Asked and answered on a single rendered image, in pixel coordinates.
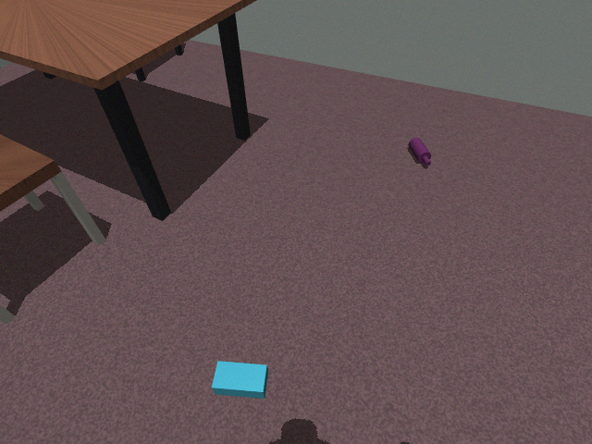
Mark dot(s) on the table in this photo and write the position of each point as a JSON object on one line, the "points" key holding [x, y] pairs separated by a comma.
{"points": [[99, 42]]}

